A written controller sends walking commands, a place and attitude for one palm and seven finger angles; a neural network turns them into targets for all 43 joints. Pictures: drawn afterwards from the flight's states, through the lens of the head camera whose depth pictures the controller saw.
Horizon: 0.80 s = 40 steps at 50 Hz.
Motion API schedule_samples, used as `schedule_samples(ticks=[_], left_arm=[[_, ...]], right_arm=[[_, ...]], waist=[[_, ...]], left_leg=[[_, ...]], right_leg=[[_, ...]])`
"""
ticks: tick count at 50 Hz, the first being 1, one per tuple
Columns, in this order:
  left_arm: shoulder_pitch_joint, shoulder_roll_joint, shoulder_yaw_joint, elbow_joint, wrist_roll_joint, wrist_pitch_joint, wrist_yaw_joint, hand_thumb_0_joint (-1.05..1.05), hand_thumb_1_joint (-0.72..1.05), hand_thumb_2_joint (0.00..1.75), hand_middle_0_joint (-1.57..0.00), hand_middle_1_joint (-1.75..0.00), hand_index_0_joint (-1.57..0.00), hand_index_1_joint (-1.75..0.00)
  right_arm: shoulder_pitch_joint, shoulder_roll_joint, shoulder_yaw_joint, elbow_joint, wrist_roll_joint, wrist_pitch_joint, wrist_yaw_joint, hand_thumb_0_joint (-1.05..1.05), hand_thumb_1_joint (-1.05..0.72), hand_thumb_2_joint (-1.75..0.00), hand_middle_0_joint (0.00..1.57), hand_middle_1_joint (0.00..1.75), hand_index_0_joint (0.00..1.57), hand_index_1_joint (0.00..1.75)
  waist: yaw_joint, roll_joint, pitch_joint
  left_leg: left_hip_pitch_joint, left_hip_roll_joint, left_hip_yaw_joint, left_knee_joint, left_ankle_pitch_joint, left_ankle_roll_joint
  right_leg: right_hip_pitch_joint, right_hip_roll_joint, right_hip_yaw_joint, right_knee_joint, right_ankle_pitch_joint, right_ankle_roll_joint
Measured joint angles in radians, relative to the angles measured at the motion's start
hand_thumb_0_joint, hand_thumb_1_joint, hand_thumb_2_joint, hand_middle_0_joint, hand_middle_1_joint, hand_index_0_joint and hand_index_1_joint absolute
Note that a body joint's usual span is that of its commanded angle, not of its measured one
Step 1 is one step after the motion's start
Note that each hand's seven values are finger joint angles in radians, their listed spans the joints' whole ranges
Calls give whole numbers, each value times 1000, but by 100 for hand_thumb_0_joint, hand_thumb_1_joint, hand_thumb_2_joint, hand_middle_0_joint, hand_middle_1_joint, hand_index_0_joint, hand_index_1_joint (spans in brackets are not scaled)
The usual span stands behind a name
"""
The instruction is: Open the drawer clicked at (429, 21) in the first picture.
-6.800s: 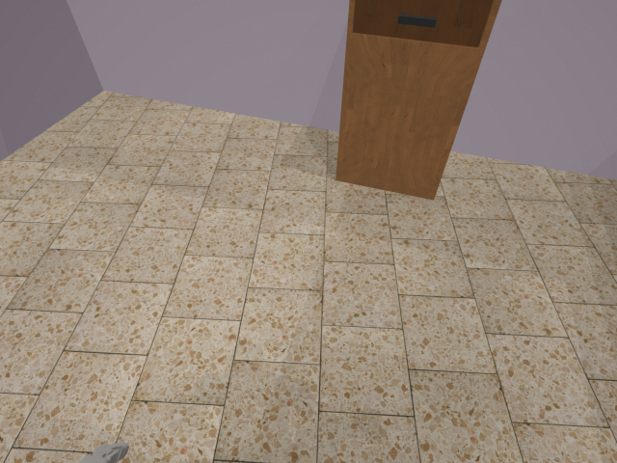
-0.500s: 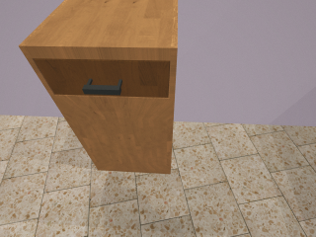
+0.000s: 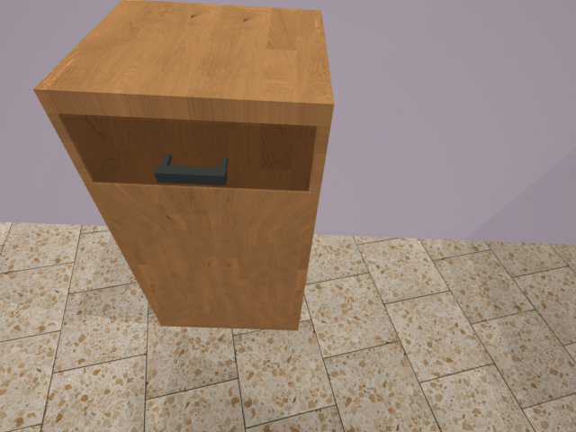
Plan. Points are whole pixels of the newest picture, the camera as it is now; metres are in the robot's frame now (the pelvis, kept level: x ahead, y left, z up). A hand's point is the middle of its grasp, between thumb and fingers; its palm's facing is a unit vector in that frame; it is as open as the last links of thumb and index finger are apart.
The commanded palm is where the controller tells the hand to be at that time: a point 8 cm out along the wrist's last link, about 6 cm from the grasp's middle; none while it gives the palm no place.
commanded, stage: look again from close up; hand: left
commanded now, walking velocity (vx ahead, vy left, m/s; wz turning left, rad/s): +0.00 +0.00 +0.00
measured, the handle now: (194, 167) +0.55 +0.22 +0.03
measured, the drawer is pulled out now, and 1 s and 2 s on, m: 0.00 0.00 0.00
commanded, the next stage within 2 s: shuffle to correct the standing spot in 0.54 s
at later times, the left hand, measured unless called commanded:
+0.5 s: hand out of the picture -0.03 +0.16 -0.18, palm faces +0.03 -0.98 -0.19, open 7.4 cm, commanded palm none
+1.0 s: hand out of the picture -0.07 +0.14 -0.19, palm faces +0.06 -0.99 -0.14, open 7.4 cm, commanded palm none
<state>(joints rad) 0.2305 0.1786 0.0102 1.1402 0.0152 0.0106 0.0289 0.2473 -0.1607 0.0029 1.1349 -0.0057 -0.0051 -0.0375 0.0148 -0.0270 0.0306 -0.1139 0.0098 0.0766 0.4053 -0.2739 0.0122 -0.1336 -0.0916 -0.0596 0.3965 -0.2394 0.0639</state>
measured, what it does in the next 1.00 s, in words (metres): stands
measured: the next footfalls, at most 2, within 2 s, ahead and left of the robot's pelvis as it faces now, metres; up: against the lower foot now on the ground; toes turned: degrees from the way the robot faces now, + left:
left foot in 1.32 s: +0.15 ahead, +0.13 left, +0.00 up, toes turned +7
right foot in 1.66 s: +0.09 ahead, -0.08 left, +0.00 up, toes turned +0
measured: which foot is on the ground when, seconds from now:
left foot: down 0.00-1.00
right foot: down 0.00-1.00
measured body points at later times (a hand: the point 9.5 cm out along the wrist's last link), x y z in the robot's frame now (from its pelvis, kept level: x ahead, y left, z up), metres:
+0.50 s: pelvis -0.04 -0.01 -0.01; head -0.05 -0.02 +0.44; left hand -0.03 +0.21 -0.16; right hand -0.03 -0.23 -0.17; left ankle -0.03 +0.10 -0.74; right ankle -0.02 -0.16 -0.74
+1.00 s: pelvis -0.03 -0.02 -0.01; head -0.03 -0.01 +0.44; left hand -0.07 +0.19 -0.17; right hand -0.08 -0.23 -0.17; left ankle -0.03 +0.10 -0.74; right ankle -0.02 -0.14 -0.74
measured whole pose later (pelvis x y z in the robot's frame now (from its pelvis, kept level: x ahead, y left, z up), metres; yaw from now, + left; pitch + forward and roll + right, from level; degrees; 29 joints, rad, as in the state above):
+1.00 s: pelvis -0.03 -0.02 -0.01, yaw +0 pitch -1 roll +0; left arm 0.41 0.12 0.03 1.09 0.03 0.00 0.00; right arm 0.42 -0.13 -0.01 1.09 -0.02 -0.01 -0.02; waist 0.00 -0.01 -0.01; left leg -0.24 0.03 0.04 0.57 -0.32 0.01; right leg -0.29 -0.05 -0.06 0.64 -0.40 -0.04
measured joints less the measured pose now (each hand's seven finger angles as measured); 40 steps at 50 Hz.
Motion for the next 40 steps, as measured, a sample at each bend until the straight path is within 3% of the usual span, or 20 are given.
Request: schedule_samples(ticks=[4, 11, 21, 34, 40], left_arm=[[1, 0, -1, 1, -2, -1, 1, 1, 91, 90, -20, -30, -20, -30], [14, -10, -19, -24, 0, -25, 14, 0, 91, 90, -20, -30, -20, -30], [52, -30, -20, -49, 2, -6, 3, 1, 91, 90, -20, -30, -20, -30], [122, -49, -16, -44, 4, -6, -8, 1, 91, 90, -20, -30, -20, -30], [159, -55, -2, -40, 11, -1, -15, 1, 91, 90, -20, -30, -20, -30]], right_arm=[[31, 10, 2, 19, 1, 0, 1, 0, -91, -90, 20, 30, 20, 30], [60, 4, 9, -51, -4, -9, 12, 0, -91, -90, 20, 30, 20, 30], [66, 4, 10, -61, -6, 8, 14, 1, -92, -90, 20, 30, 20, 30], [88, 8, 3, -53, -5, 11, 18, 0, -91, -90, 20, 30, 20, 30], [127, 13, -3, -42, -14, 22, 24, 0, -91, -90, 20, 30, 20, 30]], waist=[[-7, 7, 8], [-33, 40, 26], [-18, 45, -19], [-9, 26, -16], [-2, 21, -37]], left_leg=[[5, -2, 0, -9, 4, 1], [-75, 4, -7, 118, -41, 5], [-66, 10, -7, 134, -31, -2], [-95, 26, -19, 95, 27, -20], [-119, 29, -31, 141, -37, -8]], right_leg=[[4, -1, 0, -5, 2, 0], [-65, -4, -2, 103, -36, -4], [-65, 2, 1, 135, -33, -14], [-94, 20, -11, 103, 14, -36], [-110, 29, -12, 136, -47, -52]])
